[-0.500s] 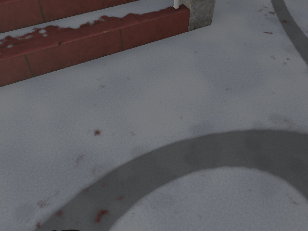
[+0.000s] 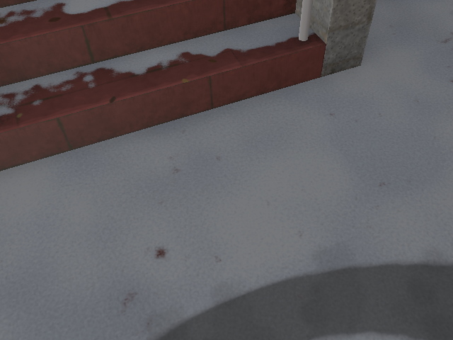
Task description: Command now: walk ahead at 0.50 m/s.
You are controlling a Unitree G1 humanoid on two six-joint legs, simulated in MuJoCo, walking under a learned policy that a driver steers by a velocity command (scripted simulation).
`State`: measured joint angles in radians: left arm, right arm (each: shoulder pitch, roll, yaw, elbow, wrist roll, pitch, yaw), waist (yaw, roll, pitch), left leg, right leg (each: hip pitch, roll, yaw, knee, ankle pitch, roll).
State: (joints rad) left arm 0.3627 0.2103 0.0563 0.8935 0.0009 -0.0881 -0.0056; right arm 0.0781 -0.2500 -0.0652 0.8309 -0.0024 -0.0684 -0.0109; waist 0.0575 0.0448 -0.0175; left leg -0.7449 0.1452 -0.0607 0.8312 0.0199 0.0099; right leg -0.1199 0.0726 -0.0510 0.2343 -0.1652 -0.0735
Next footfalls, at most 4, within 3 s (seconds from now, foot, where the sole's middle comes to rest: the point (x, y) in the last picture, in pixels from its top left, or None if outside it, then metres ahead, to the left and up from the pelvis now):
0.22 left None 0.29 0.16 -0.79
0.70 right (279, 323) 0.55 -0.07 -0.79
1.14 left None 0.41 0.18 -0.79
1.60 right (268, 331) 0.53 -0.03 -0.79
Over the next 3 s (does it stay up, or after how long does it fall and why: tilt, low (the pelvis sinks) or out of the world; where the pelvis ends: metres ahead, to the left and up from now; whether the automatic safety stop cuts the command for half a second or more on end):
stays up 0.43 0.05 -0.01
